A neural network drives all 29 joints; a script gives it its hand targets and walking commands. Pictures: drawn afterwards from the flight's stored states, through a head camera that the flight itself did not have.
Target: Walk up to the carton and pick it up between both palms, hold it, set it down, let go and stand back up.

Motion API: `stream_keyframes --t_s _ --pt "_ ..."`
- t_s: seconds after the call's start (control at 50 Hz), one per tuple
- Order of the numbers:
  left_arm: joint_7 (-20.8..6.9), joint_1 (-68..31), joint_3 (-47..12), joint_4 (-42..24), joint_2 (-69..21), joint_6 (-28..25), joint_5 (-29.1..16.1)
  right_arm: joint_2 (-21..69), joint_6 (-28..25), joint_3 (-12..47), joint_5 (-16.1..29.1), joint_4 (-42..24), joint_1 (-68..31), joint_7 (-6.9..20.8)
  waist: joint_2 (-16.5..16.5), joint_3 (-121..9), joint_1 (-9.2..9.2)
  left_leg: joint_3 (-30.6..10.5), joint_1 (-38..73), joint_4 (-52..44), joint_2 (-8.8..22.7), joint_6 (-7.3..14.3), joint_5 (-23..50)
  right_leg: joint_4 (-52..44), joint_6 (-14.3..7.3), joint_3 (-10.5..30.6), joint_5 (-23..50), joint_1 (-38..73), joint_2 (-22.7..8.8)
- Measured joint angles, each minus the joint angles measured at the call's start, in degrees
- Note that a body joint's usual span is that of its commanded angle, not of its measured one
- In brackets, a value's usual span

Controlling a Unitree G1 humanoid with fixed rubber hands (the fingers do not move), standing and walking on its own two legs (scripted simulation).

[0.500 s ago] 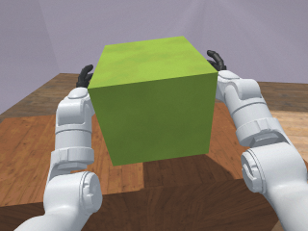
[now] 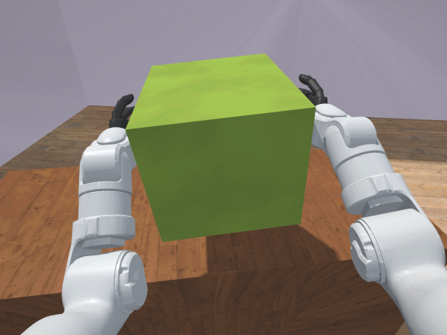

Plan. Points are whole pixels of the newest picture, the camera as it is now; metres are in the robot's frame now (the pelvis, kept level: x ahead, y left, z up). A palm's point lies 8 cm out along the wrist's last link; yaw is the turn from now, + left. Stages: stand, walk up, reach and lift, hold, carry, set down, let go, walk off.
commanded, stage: hold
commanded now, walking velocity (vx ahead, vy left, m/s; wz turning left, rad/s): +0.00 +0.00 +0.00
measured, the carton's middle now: (219, 137) +0.40 +0.00 +0.23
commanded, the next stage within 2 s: set down in 0.54 s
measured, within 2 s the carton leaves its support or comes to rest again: neither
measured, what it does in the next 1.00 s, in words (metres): stands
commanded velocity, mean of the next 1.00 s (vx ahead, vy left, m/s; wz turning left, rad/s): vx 0.00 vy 0.00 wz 0.00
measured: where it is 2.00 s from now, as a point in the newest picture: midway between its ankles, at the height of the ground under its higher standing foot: outside the picture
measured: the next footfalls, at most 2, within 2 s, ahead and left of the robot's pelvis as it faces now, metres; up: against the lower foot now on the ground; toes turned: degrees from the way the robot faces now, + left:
none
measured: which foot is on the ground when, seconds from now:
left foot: down 0.00-1.00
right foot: down 0.00-1.00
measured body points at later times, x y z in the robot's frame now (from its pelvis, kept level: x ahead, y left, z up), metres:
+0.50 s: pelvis +0.00 +0.00 +0.00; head -0.10 +0.01 +0.44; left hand +0.38 +0.17 +0.26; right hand +0.38 -0.17 +0.29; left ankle +0.02 +0.11 -0.75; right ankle +0.01 -0.12 -0.75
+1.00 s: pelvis +0.01 -0.01 +0.00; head -0.07 +0.01 +0.44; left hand +0.40 +0.18 +0.25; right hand +0.41 -0.15 +0.26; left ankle +0.02 +0.11 -0.75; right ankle +0.01 -0.12 -0.75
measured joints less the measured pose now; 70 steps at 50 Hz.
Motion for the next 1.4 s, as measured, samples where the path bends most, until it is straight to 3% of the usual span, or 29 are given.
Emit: stream_keyframes --t_s 0.46,0.62,0.74,0.84,1.0,1.18,1.4 --pt "-0.01 -0.65 0.48 1.17 -0.02 -0.56 -0.11 -0.2 0.0 0.18 -0.23 1.1 -1.05 0.1 0.0 -0.22 0.17 0.35 -0.08 -0.06 0.14 -0.01 0.13 0.31 -0.03 0.36 0.08 -0.38 0.13" --pt "0.0 -2.84 0.76 3.48 0.05 -0.52 0.46 0.22 0.06 -2.88 -1.51 3.39 -2.76 0.53 -0.47 0.76 0.33 0.16 0.75 -0.77 -0.13 0.0 0.54 0.42 -0.08 0.09 -0.05 0.17 -0.16" --pt "-0.19 -6.55 3.01 7.67 0.11 -5.83 2.23 0.9 -5.88 -5.7 -6.26 8.8 -6.79 3.5 -1.24 1.79 0.61 0.41 1.46 -1.68 -0.28 -0.1 0.91 0.89 -0.19 0.19 -0.35 0.19 -0.38" --pt "-2.21 -8.15 4.48 10.95 0.73 -10.13 5.3 2.61 -12.42 -8.47 -9.59 12.63 -7.16 4.93 -2.06 3.84 0.57 0.17 4.26 -3.34 -0.4 -0.22 1.24 -0.18 -0.35 -0.2 -0.48 2.85 -0.62" --pt "-2.38 -0.5 1.68 4.42 0.08 -11.66 5.78 4.87 -18.73 -5.32 -8.38 9.02 1.62 5.14 -3.06 7.23 -0.11 -1.25 7.48 -3.57 -0.38 -0.53 0.52 -1.97 -0.66 -1.9 -0.9 7.29 -0.64" --pt "0.51 6.76 -1.94 -3.6 -1.46 -12.36 3.06 5.5 -20.36 -4.21 -7.86 -0.21 10.2 5.27 -3.78 10.19 -0.17 -1.88 6.57 -2.23 -0.2 -0.8 -0.12 -1.33 -0.89 -2.89 -1.39 6.9 -0.43" --pt "1.38 5.27 -1.14 -2.71 -2.76 -12.95 3.83 4.61 -20.38 -5.5 -8.95 0.57 8.56 6.89 -3.14 10.03 0.44 -0.41 5.47 -2.62 0.21 -0.79 0.06 -0.72 -0.92 -1.82 -1.21 4.91 -0.26"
